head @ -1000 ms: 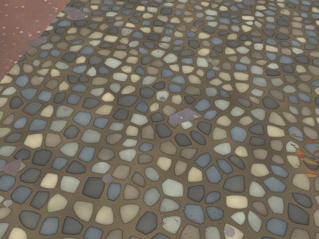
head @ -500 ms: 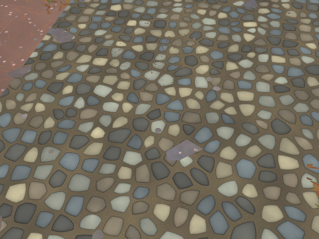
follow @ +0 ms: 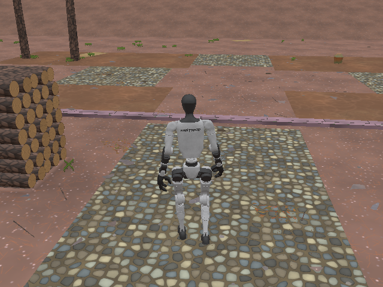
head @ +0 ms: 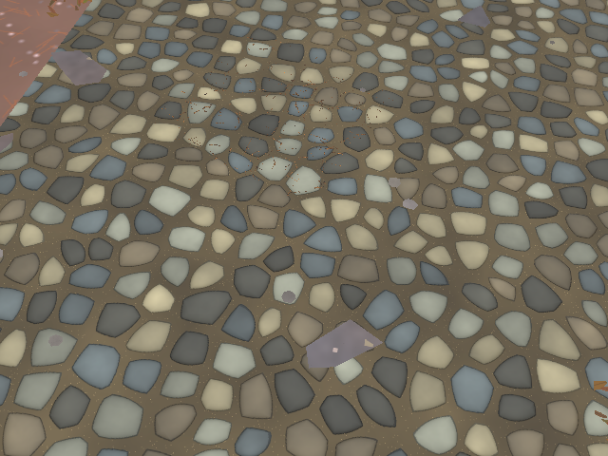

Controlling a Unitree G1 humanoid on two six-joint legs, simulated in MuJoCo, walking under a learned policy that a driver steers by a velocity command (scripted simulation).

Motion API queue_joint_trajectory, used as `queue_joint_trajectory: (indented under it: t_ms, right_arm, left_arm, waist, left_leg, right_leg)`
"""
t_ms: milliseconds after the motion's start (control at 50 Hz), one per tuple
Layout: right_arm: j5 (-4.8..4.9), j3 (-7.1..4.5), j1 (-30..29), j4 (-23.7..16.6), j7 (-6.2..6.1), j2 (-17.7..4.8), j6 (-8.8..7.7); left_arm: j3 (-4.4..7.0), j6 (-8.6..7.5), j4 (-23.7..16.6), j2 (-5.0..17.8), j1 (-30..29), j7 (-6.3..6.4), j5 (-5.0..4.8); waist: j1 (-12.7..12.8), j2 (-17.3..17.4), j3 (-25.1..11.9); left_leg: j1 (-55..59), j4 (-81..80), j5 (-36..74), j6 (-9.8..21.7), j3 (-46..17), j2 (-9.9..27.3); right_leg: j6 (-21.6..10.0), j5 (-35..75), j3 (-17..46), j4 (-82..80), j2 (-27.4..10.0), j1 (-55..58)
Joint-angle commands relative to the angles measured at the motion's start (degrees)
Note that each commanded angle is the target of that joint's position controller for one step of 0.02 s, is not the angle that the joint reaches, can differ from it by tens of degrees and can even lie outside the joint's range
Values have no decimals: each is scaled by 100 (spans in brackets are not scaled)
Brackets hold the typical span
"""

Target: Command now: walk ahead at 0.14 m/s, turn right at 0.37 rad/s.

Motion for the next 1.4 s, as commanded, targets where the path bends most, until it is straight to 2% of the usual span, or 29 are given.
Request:
queue_joint_trajectory:
  t_ms: [20, 160, 300, 340, 360, 380, 400, 440, 480, 520, 680, 740, 800, 820, 840, 860, 880, 920, 960, 1060, 1180, 1220, 1260, 1280, 1300, 1320, 1340, 1360, 1400]
  right_arm:
    - [6, -115, 592, -122, -154, -546, 52]
    - [-70, -202, 386, -242, -152, -811, 144]
    - [-73, -363, 482, -272, -78, -1209, 384]
    - [-77, -404, 645, -205, -46, -1159, 487]
    - [-84, -347, 897, -258, 16, -781, 566]
    - [-37, -279, 417, -636, -71, -620, 617]
    - [-53, -281, 106, -681, -97, -750, 664]
    - [38, -316, 329, -559, -52, -784, 597]
    - [-104, -370, 555, -447, -6, -912, 550]
    - [-65, -358, 531, -505, 6, -829, 563]
    - [31, -248, 350, -707, -81, -736, 617]
    - [-13, -225, 457, -730, -20, -761, 545]
    - [-50, -158, 1172, -483, -6, -565, 395]
    - [-123, -193, 1591, -404, -57, -884, 301]
    - [-113, -351, 1854, -353, -42, -1615, 247]
    - [-167, -389, 1721, -240, -28, -1575, 231]
    - [-75, -314, 1328, -305, -17, -1281, 181]
    - [26, -272, 986, -356, 16, -1047, 85]
    - [41, -234, 1276, -210, 55, -855, -18]
    - [15, -257, 1982, 143, 99, -844, -90]
    - [-21, -279, 2206, 347, 89, -1017, -116]
    - [-14, -296, 2069, 371, 86, -1103, -98]
    - [21, -282, 1916, 398, 95, -1098, -63]
    - [45, -214, 1843, 257, 104, -924, -59]
    - [163, -72, 2283, 41, 140, -250, -63]
    - [31, -233, 1993, 125, 101, -867, -40]
    - [51, -258, 1712, 55, 134, -864, -48]
    - [70, -214, 1576, 71, 171, -731, -72]
    - [-44, -209, 1687, 183, 224, -596, 48]
  left_arm:
    - [169, 224, -174, 349, 585, -75, 162]
    - [169, 567, -646, 336, -96, -178, 176]
    - [177, 563, -1108, 485, -425, -290, 92]
    - [219, 456, -1033, 616, -29, -265, 109]
    - [309, 372, -1119, 1120, -8, -191, 158]
    - [480, 363, -1205, 1833, 4, -121, 137]
    - [478, 365, -1107, 1586, 100, -46, 151]
    - [356, 376, -1263, 1217, -612, -26, 105]
    - [296, 342, -1424, 1013, -830, -56, 32]
    - [306, 300, -1410, 1040, -605, -92, -4]
    - [287, 307, -1360, 1124, -332, -74, 105]
    - [281, 358, -1288, 1163, -334, -119, 147]
    - [202, 391, -1298, 955, -674, -104, 58]
    - [97, 324, -1413, 585, -802, -85, 37]
    - [56, 230, -1572, 476, -1035, -80, -15]
    - [162, 157, -1616, 921, -1280, -87, 177]
    - [198, 104, -1470, 963, -985, -164, 145]
    - [226, 54, -1210, 1005, -635, -293, 206]
    - [181, 46, -1184, 819, -792, -375, 256]
    - [61, 44, -1425, 541, -1691, -425, 200]
    - [-1, -4, -1624, 530, -2161, -426, 155]
    - [37, -29, -1562, 617, -1828, -372, 152]
    - [163, -114, -1080, 812, -427, -262, 189]
    - [275, -183, -864, 1194, 602, -179, 310]
    - [409, -189, -756, 1846, 1100, -147, 348]
    - [350, -151, -772, 1571, 738, -170, 161]
    - [253, -150, -868, 1241, 92, -178, 129]
    - [159, -199, -915, 894, -262, -199, 137]
    - [62, -297, -842, 607, -449, -158, 113]
  waist:
    - [-85, 714, -861]
    - [-60, 899, -763]
    - [-222, 781, -840]
    - [-56, 164, -729]
    - [-145, -1346, -546]
    - [-20, -1755, -116]
    - [16, -947, -114]
    - [-369, -599, -241]
    - [-403, -576, -665]
    - [-342, -324, -874]
    - [-53, -587, -842]
    - [-41, -636, -826]
    - [-571, -192, -393]
    - [-713, 728, -353]
    - [-836, 1592, -176]
    - [-692, 890, 433]
    - [-357, 711, 491]
    - [-160, 821, 225]
    - [-289, 755, 5]
    - [-643, 730, 101]
    - [-682, 844, 162]
    - [-444, 856, 48]
    - [227, 498, -667]
    - [630, 8, -1380]
    - [432, -1575, -2036]
    - [362, -788, -1697]
    - [75, -429, -932]
    - [-51, -176, -582]
    - [-313, -359, -359]
  left_leg:
    - [920, -1109, 2994, 816, -1001, 1618]
    - [371, -1558, 49, 867, -445, 1641]
    - [572, -1092, -885, 571, -292, 1995]
    - [116, -154, -1112, -15, 119, 1700]
    - [-656, 1435, -2192, -493, 712, 965]
    - [-1502, 2237, -2964, -721, 106, 63]
    - [-1410, 2930, -2601, -708, -503, 196]
    - [-1298, 3005, -1627, -607, -773, 188]
    - [-1209, 3310, -1330, -562, -759, 70]
    - [-1220, 3316, -1356, -607, -819, 37]
    - [-476, 1823, -1748, -541, -818, -52]
    - [216, 1154, -1960, -370, -634, -206]
    - [1976, -753, -1276, -31, -564, -249]
    - [2541, -1557, -2391, 164, -1899, 766]
    - [2478, -2486, -3952, 627, -4005, 1962]
    - [1737, -2530, -3951, 893, -4177, 2143]
    - [1685, -2466, -3635, 814, -3731, 1826]
    - [1957, -2444, -2542, 540, -2744, 1293]
    - [2180, -2380, -1644, 567, -2216, 1086]
    - [2466, -2342, -515, 720, -1736, 1033]
    - [2253, -1915, 1109, 664, -1381, 1180]
    - [2142, -1550, 2011, 572, -1317, 1278]
    - [1794, 138, 3272, 344, -858, 926]
    - [791, 1696, 1967, 205, -622, 644]
    - [-993, 3676, -1833, -36, -322, -350]
    - [-1404, 4298, -2124, 109, -1141, -245]
    - [-1526, 4354, -1593, 189, -1212, 65]
    - [-1339, 4072, -1177, 191, -1186, 252]
    - [-933, 3669, -905, 100, -1139, 419]
  right_leg:
    - [139, 366, 91, 417, -333, -457]
    - [196, 887, -180, -921, -492, -452]
    - [-57, 578, -540, -2441, -345, 262]
    - [-268, 1151, -126, -3847, -336, 998]
    - [-558, 1501, 1721, -5019, -1606, 1117]
    - [-1349, 2628, 3031, -5237, -2463, 567]
    - [-1463, 2693, 2541, -5091, -2193, 488]
    - [-1084, 2550, 1678, -4908, -1429, 545]
    - [-1060, 3544, 1416, -4664, -1186, 971]
    - [-1121, 3933, 1495, -4540, -1209, 1280]
    - [-1231, 3645, 1888, -4457, -1292, 1324]
    - [-1216, 827, 2196, -4797, -1145, 850]
    - [-817, -770, 2129, -4563, -697, -592]
    - [-485, -799, 1585, -3416, -178, -1357]
    - [-273, -300, 519, -2170, 761, -2207]
    - [-281, 198, 956, -1560, 361, -2243]
    - [-247, 637, 1009, -1316, 225, -2150]
    - [-83, 1181, 648, -1077, 57, -2013]
    - [48, 1541, 313, -897, -119, -2051]
    - [292, 1952, -151, -1637, -438, -2358]
    - [42, 1842, -462, -2887, -323, -1353]
    - [-169, 1675, -540, -3142, -158, -608]
    - [-418, 1839, -589, -3730, 123, 1259]
    - [-672, 1022, 460, -3951, -825, 2695]
    - [-1235, -179, 3349, -4737, -2517, 3857]
    - [-1261, -255, 3955, -5128, -2457, 3252]
    - [-1125, -40, 2924, -5098, -2273, 2537]
    - [-986, 686, 2224, -5284, -2008, 1885]
    - [-687, 1505, 1243, -5529, -1574, 1277]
